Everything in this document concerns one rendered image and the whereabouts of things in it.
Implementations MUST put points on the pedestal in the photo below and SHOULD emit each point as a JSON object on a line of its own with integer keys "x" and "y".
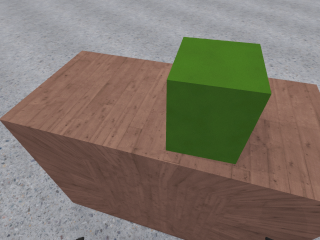
{"x": 97, "y": 127}

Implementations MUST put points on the carton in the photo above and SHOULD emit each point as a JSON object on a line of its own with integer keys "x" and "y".
{"x": 216, "y": 92}

